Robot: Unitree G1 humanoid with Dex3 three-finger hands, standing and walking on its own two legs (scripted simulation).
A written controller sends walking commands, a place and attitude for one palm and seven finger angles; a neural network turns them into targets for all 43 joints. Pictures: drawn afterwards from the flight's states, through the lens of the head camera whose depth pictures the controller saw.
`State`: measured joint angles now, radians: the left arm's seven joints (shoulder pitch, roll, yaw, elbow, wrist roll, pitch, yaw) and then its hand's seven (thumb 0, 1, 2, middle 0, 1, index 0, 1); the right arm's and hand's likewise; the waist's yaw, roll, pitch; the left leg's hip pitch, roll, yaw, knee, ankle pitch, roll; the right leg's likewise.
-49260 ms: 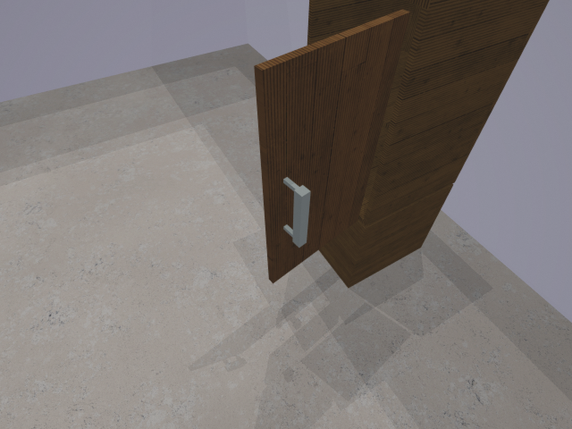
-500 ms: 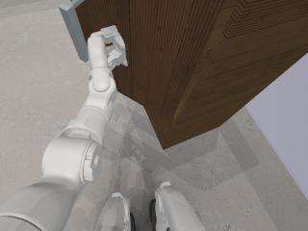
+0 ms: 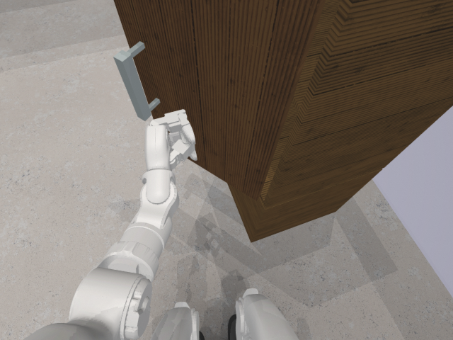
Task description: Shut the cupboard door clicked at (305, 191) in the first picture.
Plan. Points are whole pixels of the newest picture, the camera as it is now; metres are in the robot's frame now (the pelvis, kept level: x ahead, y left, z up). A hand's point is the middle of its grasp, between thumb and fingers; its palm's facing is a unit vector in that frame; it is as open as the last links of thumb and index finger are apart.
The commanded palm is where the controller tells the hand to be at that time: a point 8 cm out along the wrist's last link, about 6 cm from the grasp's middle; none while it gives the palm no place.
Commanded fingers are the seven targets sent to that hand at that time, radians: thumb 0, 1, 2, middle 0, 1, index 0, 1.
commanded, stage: pull the fist back off the door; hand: left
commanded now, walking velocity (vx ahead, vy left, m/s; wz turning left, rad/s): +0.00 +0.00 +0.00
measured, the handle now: (141, 83) +0.61 +0.13 +0.03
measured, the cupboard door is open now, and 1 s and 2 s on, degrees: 36 36 36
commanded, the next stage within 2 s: draw the hand back to the body in 0.16 s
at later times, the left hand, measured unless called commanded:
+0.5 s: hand (165, 153) +0.41 +0.07 +0.07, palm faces +0.01 -1.00 -0.05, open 3.1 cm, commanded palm +0.37 +0.13 +0.09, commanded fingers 0.00 0.90 0.90 -1.30 -1.50 -1.30 -1.50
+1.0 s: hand (50, 205) +0.30 +0.18 +0.16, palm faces +0.07 -0.97 -0.22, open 3.2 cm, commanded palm +0.26 +0.24 +0.19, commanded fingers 0.00 0.90 0.90 -0.83 -0.99 -0.83 -0.99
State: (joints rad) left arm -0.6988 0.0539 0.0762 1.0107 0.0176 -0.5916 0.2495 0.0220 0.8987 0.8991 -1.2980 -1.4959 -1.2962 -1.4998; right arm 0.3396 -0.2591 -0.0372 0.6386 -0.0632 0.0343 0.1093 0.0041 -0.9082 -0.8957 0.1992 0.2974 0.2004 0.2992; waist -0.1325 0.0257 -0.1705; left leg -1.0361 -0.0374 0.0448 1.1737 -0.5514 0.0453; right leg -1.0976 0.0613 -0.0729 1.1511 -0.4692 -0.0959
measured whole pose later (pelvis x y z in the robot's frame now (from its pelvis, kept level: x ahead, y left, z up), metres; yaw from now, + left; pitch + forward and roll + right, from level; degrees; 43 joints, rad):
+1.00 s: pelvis +0.03 +0.02 +0.09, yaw +1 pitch +2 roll -1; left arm 0.16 0.26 -0.04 -0.03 -0.07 -0.08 0.06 0.02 0.89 0.90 -1.08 -1.26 -1.08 -1.26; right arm 0.16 -0.22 0.05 0.49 0.04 0.04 -0.08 0.01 -0.91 -0.90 0.20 0.30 0.20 0.30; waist 0.03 0.04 -0.05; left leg -0.29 -0.07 0.01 0.63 -0.38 0.07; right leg -0.34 0.05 -0.05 0.62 -0.32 -0.05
